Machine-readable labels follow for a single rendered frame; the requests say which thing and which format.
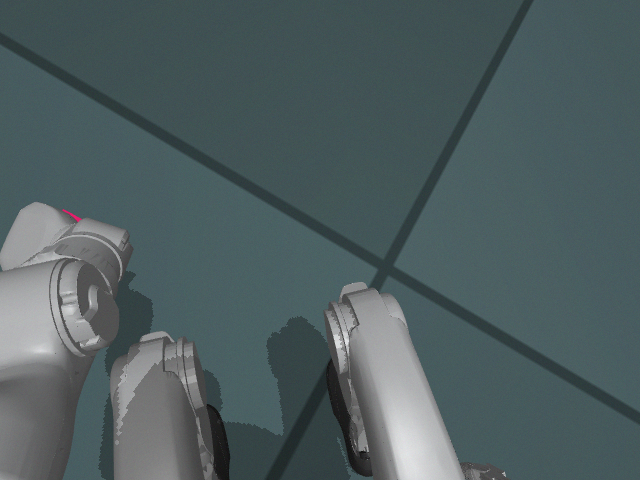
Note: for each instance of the left robot arm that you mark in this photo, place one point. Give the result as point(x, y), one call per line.
point(57, 310)

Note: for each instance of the right robot hand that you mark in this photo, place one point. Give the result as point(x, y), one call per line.
point(475, 471)

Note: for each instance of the left robot foot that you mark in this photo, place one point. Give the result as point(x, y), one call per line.
point(220, 444)

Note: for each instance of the left robot hand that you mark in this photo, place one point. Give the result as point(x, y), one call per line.
point(32, 231)

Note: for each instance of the cube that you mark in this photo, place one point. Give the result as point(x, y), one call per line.
point(75, 217)

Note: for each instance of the right robot foot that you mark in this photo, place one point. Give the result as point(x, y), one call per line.
point(359, 461)

